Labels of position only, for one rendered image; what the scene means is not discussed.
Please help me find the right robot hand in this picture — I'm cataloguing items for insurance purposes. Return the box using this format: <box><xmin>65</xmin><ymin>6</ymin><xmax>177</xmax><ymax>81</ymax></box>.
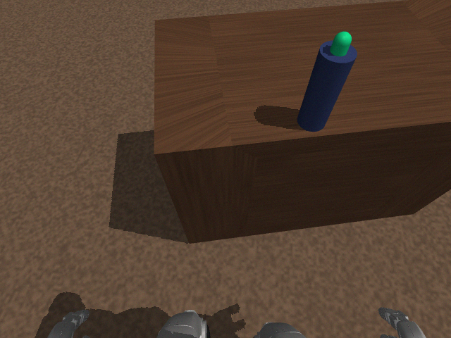
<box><xmin>378</xmin><ymin>307</ymin><xmax>426</xmax><ymax>338</ymax></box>

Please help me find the bottle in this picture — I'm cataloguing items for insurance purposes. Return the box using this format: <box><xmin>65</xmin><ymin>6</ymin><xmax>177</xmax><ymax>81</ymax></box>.
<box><xmin>297</xmin><ymin>32</ymin><xmax>357</xmax><ymax>132</ymax></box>

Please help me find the left robot hand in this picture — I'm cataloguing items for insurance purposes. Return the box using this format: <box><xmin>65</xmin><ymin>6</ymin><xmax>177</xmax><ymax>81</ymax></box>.
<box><xmin>47</xmin><ymin>310</ymin><xmax>90</xmax><ymax>338</ymax></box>

